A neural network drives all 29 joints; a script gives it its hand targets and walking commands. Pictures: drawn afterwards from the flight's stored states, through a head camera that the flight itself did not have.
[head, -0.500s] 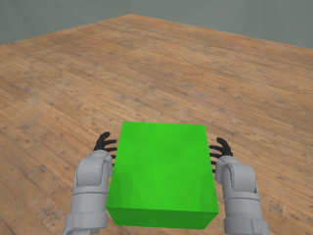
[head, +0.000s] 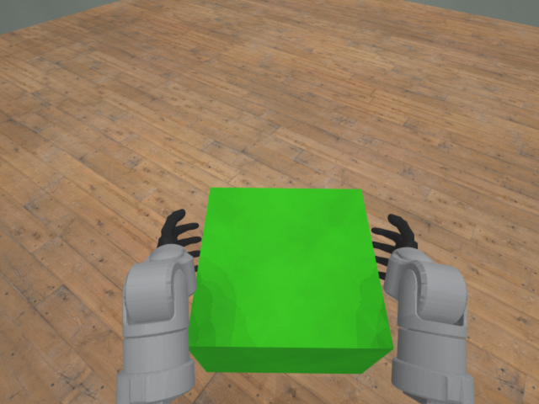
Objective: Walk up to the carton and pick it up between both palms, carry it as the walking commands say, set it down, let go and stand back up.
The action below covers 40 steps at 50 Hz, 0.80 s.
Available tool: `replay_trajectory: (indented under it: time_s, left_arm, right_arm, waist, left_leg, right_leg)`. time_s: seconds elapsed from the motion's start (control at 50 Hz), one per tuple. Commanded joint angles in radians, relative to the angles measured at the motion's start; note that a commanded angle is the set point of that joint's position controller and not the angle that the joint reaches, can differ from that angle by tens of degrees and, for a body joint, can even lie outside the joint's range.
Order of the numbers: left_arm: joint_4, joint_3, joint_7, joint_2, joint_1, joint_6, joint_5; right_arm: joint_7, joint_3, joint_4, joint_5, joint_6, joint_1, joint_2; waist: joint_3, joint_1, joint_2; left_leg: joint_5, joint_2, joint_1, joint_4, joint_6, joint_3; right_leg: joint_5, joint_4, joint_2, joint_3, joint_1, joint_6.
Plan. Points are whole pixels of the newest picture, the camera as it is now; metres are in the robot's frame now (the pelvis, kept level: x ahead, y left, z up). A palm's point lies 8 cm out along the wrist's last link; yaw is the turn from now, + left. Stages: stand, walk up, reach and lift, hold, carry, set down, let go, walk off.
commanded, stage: carry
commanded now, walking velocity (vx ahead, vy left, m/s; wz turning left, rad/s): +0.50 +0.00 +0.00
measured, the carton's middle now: (284, 279) +0.31 +0.00 +0.01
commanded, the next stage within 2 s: none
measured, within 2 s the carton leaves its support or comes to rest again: neither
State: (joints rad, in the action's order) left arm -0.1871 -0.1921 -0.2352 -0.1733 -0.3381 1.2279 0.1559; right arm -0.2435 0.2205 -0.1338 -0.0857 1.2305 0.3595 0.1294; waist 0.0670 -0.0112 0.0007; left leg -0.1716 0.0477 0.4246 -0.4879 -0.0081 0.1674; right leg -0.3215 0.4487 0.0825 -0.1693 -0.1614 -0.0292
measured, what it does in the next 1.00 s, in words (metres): walks ahead: left foot, then right foot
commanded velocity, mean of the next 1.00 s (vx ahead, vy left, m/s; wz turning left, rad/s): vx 0.50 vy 0.00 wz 0.00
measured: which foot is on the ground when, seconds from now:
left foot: up 0.00-0.00, down 0.02-0.44, up 0.46-0.82, down 0.84-1.00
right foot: down 0.00-0.02, up 0.04-0.42, down 0.44-0.86, up 0.88-1.00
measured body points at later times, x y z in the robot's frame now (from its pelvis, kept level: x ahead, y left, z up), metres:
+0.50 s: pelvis +0.30 -0.02 -0.02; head +0.30 -0.02 +0.43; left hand +0.61 +0.13 +0.07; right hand +0.60 -0.19 +0.06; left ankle +0.14 +0.09 -0.68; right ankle +0.40 -0.10 -0.74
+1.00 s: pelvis +0.58 +0.04 +0.01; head +0.58 +0.06 +0.46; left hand +0.89 +0.19 +0.07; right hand +0.86 -0.14 +0.08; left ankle +0.63 +0.10 -0.74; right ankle +0.52 -0.10 -0.66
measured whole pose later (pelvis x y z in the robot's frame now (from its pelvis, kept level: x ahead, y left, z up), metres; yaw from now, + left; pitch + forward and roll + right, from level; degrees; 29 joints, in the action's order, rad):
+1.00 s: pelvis +0.58 +0.04 +0.01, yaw -3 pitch +2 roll -1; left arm -0.14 -0.19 -0.21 -0.16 -0.30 1.20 0.15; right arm -0.27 0.18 -0.14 -0.09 1.20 0.26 0.15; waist 0.07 0.01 -0.02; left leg -0.16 0.04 0.28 -0.40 -0.08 0.26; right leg -0.32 1.03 0.08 -0.07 -0.43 0.00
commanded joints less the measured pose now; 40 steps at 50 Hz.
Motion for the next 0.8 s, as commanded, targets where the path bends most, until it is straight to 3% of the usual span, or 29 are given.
replay_trajectory:
  time_s: [0.0,0.02,0.04,0.06,0.1,0.12,0.14,0.16,0.2,0.26,0.28,0.32,0.34,0.36,0.38,0.4,0.42,0.44,0.46,0.48,0.5,0.52,0.58,0.6,0.66,0.7,0.72,0.74,0.78]
  left_arm:
    - [0.014,0.719,0.434,-0.995,-0.488,0.010,-0.485]
    - [0.042,0.719,0.443,-0.977,-0.515,0.024,-0.487]
    - [0.099,0.704,0.449,-0.981,-0.528,0.029,-0.489]
    - [0.030,0.724,0.454,-0.978,-0.614,0.014,-0.516]
    - [0.061,0.723,0.452,-1.022,-0.595,-0.003,-0.537]
    - [0.042,0.719,0.448,-1.023,-0.576,-0.011,-0.528]
    - [0.084,0.703,0.446,-1.033,-0.535,-0.017,-0.511]
    - [0.065,0.706,0.436,-1.024,-0.506,-0.028,-0.498]
    - [0.031,0.714,0.416,-1.016,-0.509,-0.037,-0.478]
    - [-0.003,0.724,0.400,-1.015,-0.474,-0.037,-0.455]
    - [-0.001,0.737,0.402,-1.019,-0.462,-0.031,-0.451]
    - [-0.021,0.740,0.411,-0.988,-0.457,-0.025,-0.456]
    - [-0.023,0.740,0.415,-0.996,-0.479,-0.024,-0.460]
    - [0.036,0.715,0.416,-0.991,-0.406,-0.020,-0.443]
    - [0.004,0.733,0.418,-0.994,-0.430,-0.022,-0.457]
    - [-0.028,0.742,0.421,-0.984,-0.412,-0.026,-0.457]
    - [0.043,0.695,0.421,-0.957,-0.351,-0.019,-0.421]
    - [0.100,0.691,0.422,-0.944,-0.350,-0.012,-0.427]
    - [0.077,0.693,0.426,-0.963,-0.380,-0.022,-0.439]
    - [0.047,0.694,0.427,-1.000,-0.387,-0.033,-0.444]
    - [-0.010,0.709,0.431,-1.030,-0.462,-0.040,-0.470]
    - [-0.050,0.702,0.431,-1.035,-0.493,-0.051,-0.465]
    - [-0.062,0.727,0.438,-1.044,-0.500,-0.064,-0.496]
    - [-0.061,0.730,0.445,-1.023,-0.471,-0.065,-0.500]
    - [-0.076,0.745,0.441,-0.990,-0.429,-0.058,-0.502]
    - [-0.095,0.748,0.439,-0.986,-0.420,-0.048,-0.493]
    - [-0.067,0.737,0.445,-0.974,-0.399,-0.041,-0.489]
    - [-0.098,0.748,0.447,-0.964,-0.382,-0.043,-0.490]
    - [-0.070,0.747,0.447,-0.955,-0.394,-0.030,-0.478]
  right_arm:
    - [0.440,-0.669,-0.009,0.395,0.007,0.448,0.970]
    - [0.439,-0.665,0.036,0.372,0.005,0.422,0.958]
    - [0.437,-0.662,0.035,0.366,0.003,0.438,0.938]
    - [0.438,-0.702,-0.052,0.391,-0.012,0.536,0.961]
    - [0.436,-0.694,-0.015,0.392,-0.015,0.496,1.000]
    - [0.440,-0.704,-0.059,0.404,-0.022,0.522,1.011]
    - [0.441,-0.706,-0.097,0.401,-0.031,0.554,0.991]
    - [0.447,-0.709,-0.063,0.408,-0.027,0.512,1.000]
    - [0.457,-0.712,-0.072,0.429,-0.030,0.537,1.000]
    - [0.472,-0.721,-0.073,0.441,-0.020,0.506,0.986]
    - [0.476,-0.712,-0.068,0.432,-0.012,0.479,0.962]
    - [0.474,-0.705,-0.039,0.405,-0.010,0.395,0.942]
    - [0.474,-0.720,-0.089,0.421,-0.011,0.471,0.947]
    - [0.472,-0.739,-0.093,0.429,-0.008,0.483,0.937]
    - [0.466,-0.744,-0.092,0.412,-0.007,0.459,0.919]
    - [0.467,-0.742,-0.097,0.417,-0.004,0.461,0.931]
    - [0.466,-0.740,-0.047,0.412,0.005,0.446,0.928]
    - [0.463,-0.737,-0.018,0.404,0.010,0.426,0.934]
    - [0.465,-0.746,-0.057,0.409,0.003,0.467,0.927]
    - [0.465,-0.748,-0.073,0.431,-0.006,0.514,0.976]
    - [0.465,-0.761,-0.109,0.449,-0.018,0.540,0.999]
    - [0.465,-0.771,-0.127,0.461,-0.031,0.566,1.041]
    - [0.445,-0.774,-0.158,0.436,-0.054,0.537,1.037]
    - [0.437,-0.782,-0.192,0.423,-0.063,0.531,1.015]
    - [0.425,-0.759,-0.164,0.402,-0.051,0.454,1.013]
    - [0.425,-0.748,-0.160,0.387,-0.041,0.424,1.006]
    - [0.422,-0.758,-0.150,0.385,-0.037,0.419,1.001]
    - [0.424,-0.755,-0.134,0.377,-0.031,0.367,0.986]
    - [0.429,-0.760,-0.131,0.377,-0.028,0.384,0.978]
  waist:
    - [0.390,0.039,0.034]
    - [0.429,0.051,0.263]
    - [0.332,0.045,0.272]
    - [0.309,0.046,0.195]
    - [0.302,0.043,0.050]
    - [0.310,0.042,0.047]
    - [0.308,0.037,0.078]
    - [0.326,0.034,0.124]
    - [0.289,0.034,0.130]
    - [0.248,0.031,0.152]
    - [0.221,0.031,0.205]
    - [0.220,0.038,0.221]
    - [0.201,0.037,0.182]
    - [0.221,0.026,0.152]
    - [0.253,0.013,0.120]
    - [0.344,-0.015,0.021]
    - [0.382,-0.030,-0.147]
    - [0.382,-0.014,-0.245]
    - [0.405,-0.020,-0.237]
    - [0.392,-0.023,-0.169]
    - [0.375,-0.015,-0.077]
    - [0.383,-0.011,-0.098]
    - [0.378,-0.015,-0.136]
    - [0.369,-0.014,-0.153]
    - [0.325,-0.017,-0.106]
    - [0.323,-0.017,-0.158]
    - [0.295,-0.019,-0.148]
    - [0.277,-0.013,-0.192]
    - [0.299,0.002,-0.115]
  left_leg:
    - [-0.075,0.075,-0.554,0.093,-0.042,-0.119]
    - [-0.239,0.316,-0.687,0.223,-0.165,-0.521]
    - [-0.244,0.390,-0.713,0.272,-0.237,-0.659]
    - [-0.122,0.362,-0.707,0.258,-0.230,-0.573]
    - [0.060,0.339,-0.657,0.251,-0.178,-0.440]
    - [0.047,0.318,-0.616,0.278,-0.161,-0.358]
    - [0.204,0.287,-0.611,0.268,-0.141,-0.304]
    - [0.237,0.262,-0.632,0.260,-0.139,-0.265]
    - [0.329,0.233,-0.638,0.254,-0.129,-0.176]
    - [0.433,0.170,-0.588,0.242,-0.097,-0.069]
    - [0.419,0.170,-0.533,0.250,-0.087,-0.039]
    - [0.383,0.192,-0.503,0.224,-0.086,-0.046]
    - [0.384,0.184,-0.484,0.196,-0.087,-0.023]
    - [0.404,0.180,-0.467,0.126,-0.071,0.002]
    - [0.423,0.147,-0.387,-0.001,-0.041,0.047]
    - [0.325,0.108,-0.211,-0.218,-0.012,0.066]
    - [0.067,0.032,-0.037,-0.497,0.011,0.080]
    - [-0.286,-0.090,0.255,-0.663,0.017,-0.055]
    - [-0.307,-0.032,0.330,-0.783,-0.006,-0.139]
    - [-0.286,0.010,0.330,-0.795,-0.017,-0.166]
    - [-0.248,0.043,0.280,-0.729,-0.010,-0.169]
    - [-0.185,0.066,0.248,-0.652,-0.005,-0.164]
    - [-0.110,0.061,0.191,-0.494,0.001,-0.110]
    - [-0.075,0.055,0.202,-0.451,0.000,-0.096]
    - [-0.025,0.041,0.153,-0.188,-0.004,-0.047]
    - [0.057,-0.003,0.078,-0.074,-0.004,0.016]
    - [0.116,-0.010,0.043,-0.051,-0.008,0.032]
    - [0.125,0.004,0.040,0.007,-0.013,0.016]
    - [0.135,-0.025,-0.124,0.077,-0.030,0.082]
  right_leg:
    - [0.053,0.193,0.066,0.014,-0.183,0.053]
    - [-0.110,0.449,-0.051,-0.015,-0.414,-0.006]
    - [-0.209,0.584,-0.061,0.075,-0.606,0.013]
    - [-0.199,0.605,-0.013,0.146,-0.647,0.038]
    - [-0.113,0.587,0.026,0.148,-0.626,0.040]
    - [-0.070,0.531,0.031,0.139,-0.574,0.032]
    - [0.006,0.526,0.017,0.103,-0.547,0.031]
    - [0.031,0.491,0.012,0.107,-0.546,0.027]
    - [0.081,0.383,0.000,0.064,-0.546,0.025]
    - [0.158,0.193,-0.057,-0.019,-0.446,0.048]
    - [0.197,0.180,-0.060,-0.038,-0.400,0.053]
    - [0.217,0.119,-0.067,-0.057,-0.321,0.058]
    - [0.222,0.077,-0.076,-0.079,-0.283,0.059]
    - [0.232,0.026,-0.088,-0.096,-0.203,0.068]
    - [0.197,0.016,-0.090,-0.097,-0.038,0.078]
    - [0.145,0.006,-0.023,0.022,0.230,0.107]
    - [0.075,-0.090,0.191,0.356,0.365,0.160]
    - [0.196,-0.185,0.337,0.699,0.512,0.272]
    - [0.232,-0.160,0.383,0.655,0.519,0.322]
    - [0.215,-0.162,0.357,0.598,0.441,0.311]
    - [0.200,-0.172,0.322,0.523,0.346,0.273]
    - [0.160,-0.194,0.290,0.444,0.308,0.226]
    - [0.164,-0.239,0.233,0.276,0.248,0.193]
    - [0.236,-0.241,0.215,0.245,0.268,0.186]
    - [0.371,-0.217,0.185,0.147,0.271,0.189]
    - [0.419,-0.210,0.160,0.092,0.267,0.172]
    - [0.411,-0.230,0.170,0.091,0.237,0.169]
    - [0.429,-0.209,0.158,0.066,0.262,0.156]
    - [0.494,-0.086,0.139,0.016,0.230,0.128]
